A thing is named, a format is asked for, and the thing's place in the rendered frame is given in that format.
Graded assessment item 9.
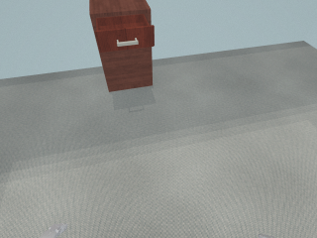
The left robot hand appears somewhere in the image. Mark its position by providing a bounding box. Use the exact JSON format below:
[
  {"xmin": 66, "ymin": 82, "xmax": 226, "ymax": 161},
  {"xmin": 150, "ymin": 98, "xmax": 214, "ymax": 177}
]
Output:
[{"xmin": 40, "ymin": 223, "xmax": 68, "ymax": 238}]

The cabinet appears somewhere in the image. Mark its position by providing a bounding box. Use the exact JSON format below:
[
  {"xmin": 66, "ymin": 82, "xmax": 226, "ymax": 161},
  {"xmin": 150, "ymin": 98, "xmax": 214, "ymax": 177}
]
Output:
[{"xmin": 89, "ymin": 0, "xmax": 153, "ymax": 92}]

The drawer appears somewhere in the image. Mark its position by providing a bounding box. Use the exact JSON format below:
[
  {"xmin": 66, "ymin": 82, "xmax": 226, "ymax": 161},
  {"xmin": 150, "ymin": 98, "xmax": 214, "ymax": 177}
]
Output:
[{"xmin": 94, "ymin": 14, "xmax": 155, "ymax": 53}]

